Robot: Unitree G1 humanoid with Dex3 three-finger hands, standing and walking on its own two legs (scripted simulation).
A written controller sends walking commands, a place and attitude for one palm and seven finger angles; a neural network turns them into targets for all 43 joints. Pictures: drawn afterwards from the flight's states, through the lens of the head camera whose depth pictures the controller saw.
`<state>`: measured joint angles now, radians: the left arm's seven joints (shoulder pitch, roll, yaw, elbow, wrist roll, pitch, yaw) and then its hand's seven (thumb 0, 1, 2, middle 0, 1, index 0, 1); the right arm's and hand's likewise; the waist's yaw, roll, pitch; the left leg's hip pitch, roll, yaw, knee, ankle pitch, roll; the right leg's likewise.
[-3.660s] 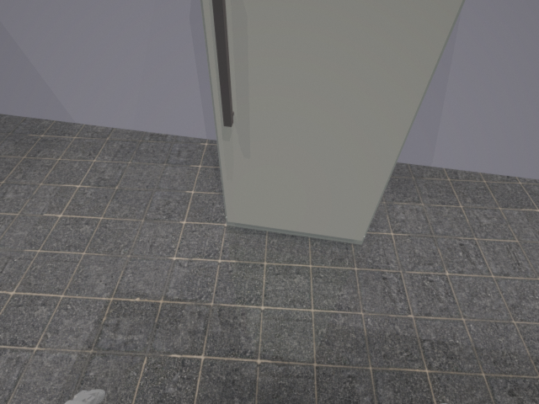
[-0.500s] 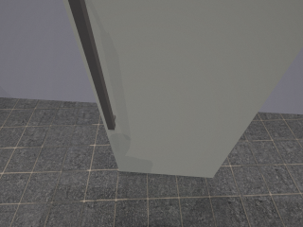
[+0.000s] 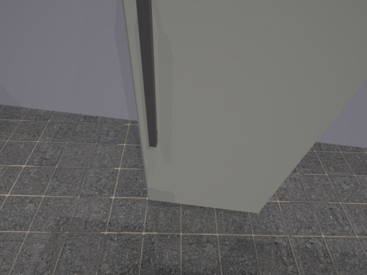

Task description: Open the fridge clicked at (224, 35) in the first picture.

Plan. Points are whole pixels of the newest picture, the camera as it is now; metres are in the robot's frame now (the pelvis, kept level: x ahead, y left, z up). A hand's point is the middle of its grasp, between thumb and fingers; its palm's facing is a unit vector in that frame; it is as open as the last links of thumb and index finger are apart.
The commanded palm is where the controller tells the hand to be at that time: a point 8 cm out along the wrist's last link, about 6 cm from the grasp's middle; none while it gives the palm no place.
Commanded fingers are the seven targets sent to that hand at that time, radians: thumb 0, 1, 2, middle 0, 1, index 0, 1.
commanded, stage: come to a stop and stand still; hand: left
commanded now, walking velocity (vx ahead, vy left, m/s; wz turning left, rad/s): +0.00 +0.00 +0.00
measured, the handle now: (151, 83) +0.55 +0.13 +0.11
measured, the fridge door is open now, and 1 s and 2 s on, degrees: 0 0 0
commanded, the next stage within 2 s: look again from close up in 1.36 s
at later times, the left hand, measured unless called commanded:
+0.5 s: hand out of the picture -0.07 +0.14 -0.18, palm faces +0.02 -0.99 -0.15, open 7.4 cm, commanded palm none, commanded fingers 0.00 0.90 0.90 -0.20 -0.30 -0.20 -0.30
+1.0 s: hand out of the picture -0.02 +0.18 -0.17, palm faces +0.02 -0.98 -0.22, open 7.4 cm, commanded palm none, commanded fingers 0.00 0.90 0.90 -0.20 -0.30 -0.20 -0.30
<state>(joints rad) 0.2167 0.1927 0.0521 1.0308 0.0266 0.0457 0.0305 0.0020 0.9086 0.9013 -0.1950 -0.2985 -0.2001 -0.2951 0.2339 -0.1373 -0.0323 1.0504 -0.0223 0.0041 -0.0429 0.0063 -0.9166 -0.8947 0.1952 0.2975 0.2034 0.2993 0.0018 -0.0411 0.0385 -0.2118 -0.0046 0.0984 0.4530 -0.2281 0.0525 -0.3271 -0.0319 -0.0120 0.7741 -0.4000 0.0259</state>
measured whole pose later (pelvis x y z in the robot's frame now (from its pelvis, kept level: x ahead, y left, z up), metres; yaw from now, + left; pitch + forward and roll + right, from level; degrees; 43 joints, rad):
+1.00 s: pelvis -0.03 +0.01 -0.01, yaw +0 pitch -1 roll +0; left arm 0.32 0.15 -0.01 1.05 0.03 -0.03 0.04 0.00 0.90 0.90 -0.19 -0.30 -0.20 -0.30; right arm 0.31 -0.17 0.00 1.06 -0.02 -0.01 -0.01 0.02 -0.93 -0.89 0.20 0.30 0.20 0.30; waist -0.01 0.03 -0.02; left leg -0.29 -0.02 0.09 0.51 -0.21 0.06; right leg -0.23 -0.05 -0.03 0.53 -0.29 0.02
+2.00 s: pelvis +0.00 -0.01 +0.00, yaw +0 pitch -1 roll +0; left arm 0.24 0.22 -0.01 1.09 0.02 -0.02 0.02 0.00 0.90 0.90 -0.20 -0.30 -0.20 -0.30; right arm 0.20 -0.21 0.01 1.12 -0.01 -0.03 -0.01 0.00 -0.90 -0.89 0.20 0.30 0.20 0.30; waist 0.00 -0.01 0.03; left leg -0.19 -0.01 0.09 0.41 -0.20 0.03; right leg -0.14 -0.03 -0.03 0.42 -0.27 0.01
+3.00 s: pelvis +0.07 +0.00 +0.00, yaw -2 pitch +0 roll +0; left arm 0.35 0.15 0.03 1.12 0.03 0.00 0.01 0.01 0.90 0.90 -0.20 -0.30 -0.20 -0.30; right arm 0.39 -0.08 0.01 1.12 -0.02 -0.08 -0.04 0.00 -0.90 -0.89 0.19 0.30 0.20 0.30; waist -0.01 -0.05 0.05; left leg -0.11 0.00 0.15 0.43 -0.32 0.06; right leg -0.45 -0.05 -0.07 1.08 -0.39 -0.02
